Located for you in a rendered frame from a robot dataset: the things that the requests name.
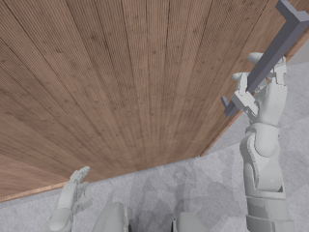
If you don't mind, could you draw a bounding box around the right robot thigh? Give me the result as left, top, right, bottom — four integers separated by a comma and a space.
173, 213, 209, 232

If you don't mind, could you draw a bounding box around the left robot thigh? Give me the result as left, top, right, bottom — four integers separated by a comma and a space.
92, 202, 129, 232

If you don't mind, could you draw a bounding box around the robot right forearm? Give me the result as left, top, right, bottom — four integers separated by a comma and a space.
239, 123, 295, 232

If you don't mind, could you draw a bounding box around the robot right hand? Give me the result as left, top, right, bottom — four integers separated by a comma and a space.
230, 52, 288, 127

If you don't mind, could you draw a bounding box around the wardrobe door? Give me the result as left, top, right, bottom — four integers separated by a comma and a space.
0, 0, 309, 184
0, 154, 70, 197

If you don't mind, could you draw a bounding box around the handle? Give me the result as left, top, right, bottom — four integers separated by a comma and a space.
221, 0, 309, 117

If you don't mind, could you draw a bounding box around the robot left forearm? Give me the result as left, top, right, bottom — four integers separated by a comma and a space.
42, 208, 73, 232

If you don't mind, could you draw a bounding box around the robot left hand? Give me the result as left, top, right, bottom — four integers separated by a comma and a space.
55, 166, 94, 215

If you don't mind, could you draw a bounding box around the robot thigh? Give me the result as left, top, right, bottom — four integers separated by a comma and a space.
173, 213, 209, 232
92, 202, 129, 232

